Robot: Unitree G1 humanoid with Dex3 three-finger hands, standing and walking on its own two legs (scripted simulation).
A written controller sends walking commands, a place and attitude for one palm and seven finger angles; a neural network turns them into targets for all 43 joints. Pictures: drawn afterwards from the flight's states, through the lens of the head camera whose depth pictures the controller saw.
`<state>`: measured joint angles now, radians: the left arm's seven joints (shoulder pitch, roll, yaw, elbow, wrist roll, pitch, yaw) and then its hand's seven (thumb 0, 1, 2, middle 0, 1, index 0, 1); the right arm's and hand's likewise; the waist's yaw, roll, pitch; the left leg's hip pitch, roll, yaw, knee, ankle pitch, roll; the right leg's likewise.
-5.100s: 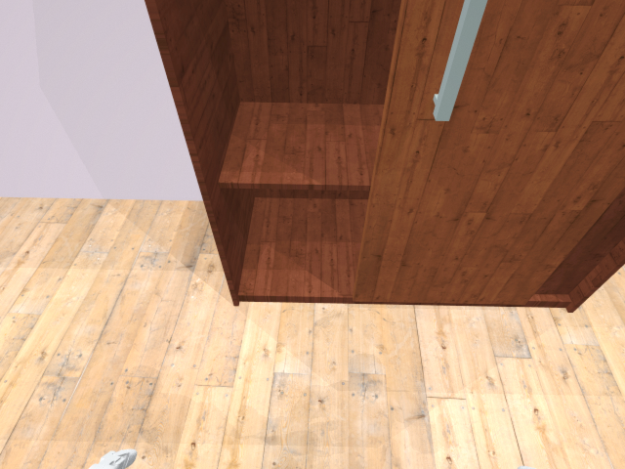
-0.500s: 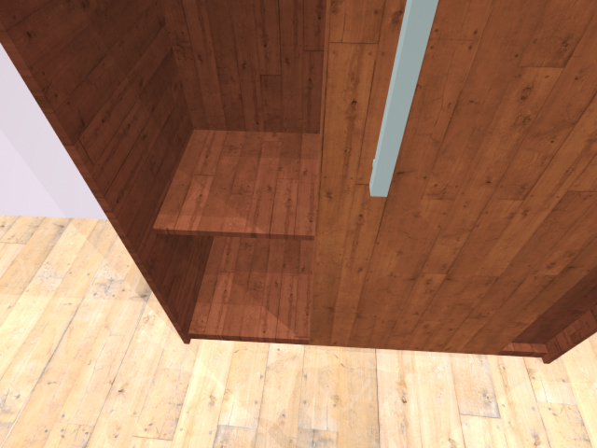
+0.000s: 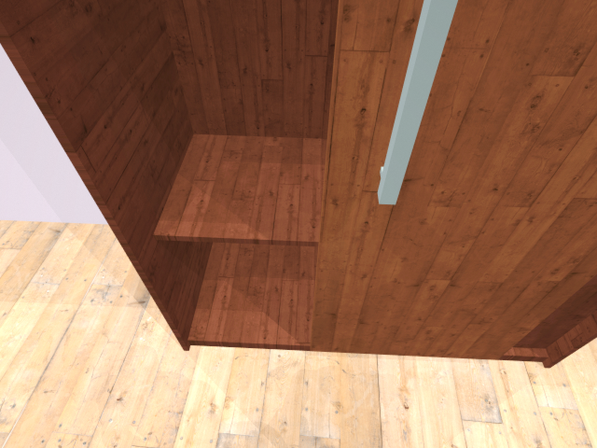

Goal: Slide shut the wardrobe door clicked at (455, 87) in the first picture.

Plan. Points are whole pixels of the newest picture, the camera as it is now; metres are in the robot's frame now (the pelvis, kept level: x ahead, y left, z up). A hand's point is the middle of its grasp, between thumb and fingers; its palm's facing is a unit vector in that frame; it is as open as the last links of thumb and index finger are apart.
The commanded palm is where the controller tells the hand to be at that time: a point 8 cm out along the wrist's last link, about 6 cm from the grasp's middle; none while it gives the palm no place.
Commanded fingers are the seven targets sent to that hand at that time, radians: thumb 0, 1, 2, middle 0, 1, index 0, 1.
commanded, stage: look again from close up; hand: right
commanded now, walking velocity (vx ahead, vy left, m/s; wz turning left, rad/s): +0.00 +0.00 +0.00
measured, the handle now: (407, 101) +0.50 -0.11 +0.22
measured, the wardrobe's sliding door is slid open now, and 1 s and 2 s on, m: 0.42 0.42 0.42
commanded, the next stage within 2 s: raise the hand with hooked fingers in 0.70 s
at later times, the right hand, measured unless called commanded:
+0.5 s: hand out of the picture -0.02 -0.14 -0.18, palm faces +0.04 +0.98 -0.17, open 7.4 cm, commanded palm none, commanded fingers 0.00 -0.90 -0.90 0.20 0.30 0.20 0.30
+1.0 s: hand (449, 434) +0.16 -0.17 -0.03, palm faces +0.20 +0.96 -0.20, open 7.5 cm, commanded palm +0.10 -0.21 -0.03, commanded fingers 0.00 -0.64 -0.79 0.22 0.47 0.22 0.47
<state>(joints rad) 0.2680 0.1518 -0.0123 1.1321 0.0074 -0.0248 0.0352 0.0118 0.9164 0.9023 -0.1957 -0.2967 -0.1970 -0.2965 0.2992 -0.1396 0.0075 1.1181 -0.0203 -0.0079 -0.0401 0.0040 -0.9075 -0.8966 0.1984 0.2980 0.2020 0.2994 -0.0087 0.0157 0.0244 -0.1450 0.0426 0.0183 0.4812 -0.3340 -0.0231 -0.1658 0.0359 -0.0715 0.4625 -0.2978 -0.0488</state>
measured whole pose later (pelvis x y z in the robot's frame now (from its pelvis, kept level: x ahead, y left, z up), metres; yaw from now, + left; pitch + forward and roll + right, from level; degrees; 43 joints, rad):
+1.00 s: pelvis -0.02 +0.03 -0.01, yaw -2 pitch +4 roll -1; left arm 0.29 0.25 0.02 0.85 -0.03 -0.31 0.08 0.02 0.92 0.90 -0.20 -0.30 -0.20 -0.30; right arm 0.43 -0.22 -0.06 0.11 0.14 -0.04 -0.07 0.04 -0.89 -0.87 0.20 0.34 0.20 0.34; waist 0.04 -0.03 -0.03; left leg -0.29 0.02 0.07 0.58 -0.35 0.01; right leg -0.33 0.01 -0.03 0.56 -0.29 -0.02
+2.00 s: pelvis -0.04 +0.02 +0.00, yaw -3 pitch -1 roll +1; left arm 0.19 0.27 -0.04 0.69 -0.06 -0.37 0.11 0.02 0.90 0.90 -0.20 -0.30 -0.20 -0.30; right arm 0.12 -0.40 -0.36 -0.12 0.35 0.02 0.35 0.00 0.30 -0.38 0.29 1.07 0.29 1.07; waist -0.06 -0.03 -0.01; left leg -0.19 0.00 0.09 0.51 -0.30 0.01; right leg -0.27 -0.01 0.00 0.57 -0.28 -0.01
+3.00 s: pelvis -0.05 +0.04 +0.00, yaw -3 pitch -4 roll +1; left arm 0.15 0.28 -0.08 0.69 -0.10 -0.22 0.10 0.02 0.90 0.90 -0.20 -0.30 -0.20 -0.30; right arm -0.17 -0.52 -0.46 0.00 0.36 0.35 0.44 -0.01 0.50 -0.30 0.30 1.20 0.30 1.20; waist -0.07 -0.07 -0.02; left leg -0.11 -0.02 0.09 0.40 -0.23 0.03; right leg -0.18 -0.03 0.00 0.46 -0.21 0.00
